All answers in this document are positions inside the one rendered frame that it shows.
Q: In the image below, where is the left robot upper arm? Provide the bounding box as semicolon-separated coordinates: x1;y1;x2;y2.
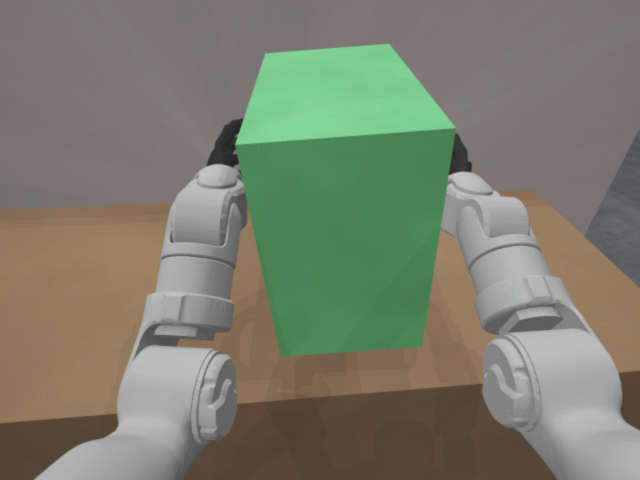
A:
34;345;237;480

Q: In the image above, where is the right robot hand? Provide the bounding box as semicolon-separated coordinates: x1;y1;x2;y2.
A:
449;133;472;175

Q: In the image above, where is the right robot upper arm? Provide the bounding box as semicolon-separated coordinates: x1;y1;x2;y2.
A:
482;328;640;480

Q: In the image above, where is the right robot forearm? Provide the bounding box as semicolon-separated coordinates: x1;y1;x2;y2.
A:
441;172;622;405

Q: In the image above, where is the left robot forearm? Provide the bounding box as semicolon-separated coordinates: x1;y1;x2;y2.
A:
117;164;247;423

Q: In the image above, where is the carton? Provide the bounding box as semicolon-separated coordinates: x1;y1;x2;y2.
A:
235;44;456;357

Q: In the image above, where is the left robot hand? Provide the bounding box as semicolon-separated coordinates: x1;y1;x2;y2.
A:
206;118;244;176

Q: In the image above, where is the pedestal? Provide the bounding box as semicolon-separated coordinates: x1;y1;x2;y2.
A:
0;190;640;480

